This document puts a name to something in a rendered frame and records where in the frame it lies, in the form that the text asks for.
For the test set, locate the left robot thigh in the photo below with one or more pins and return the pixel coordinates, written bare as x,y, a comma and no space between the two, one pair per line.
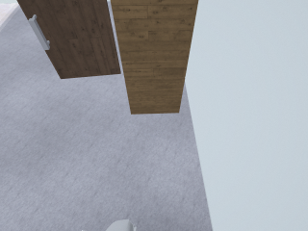
122,225

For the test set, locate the handle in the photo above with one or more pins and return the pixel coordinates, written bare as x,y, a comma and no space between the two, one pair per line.
35,26

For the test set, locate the cupboard door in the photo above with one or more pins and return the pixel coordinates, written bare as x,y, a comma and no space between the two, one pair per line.
82,41

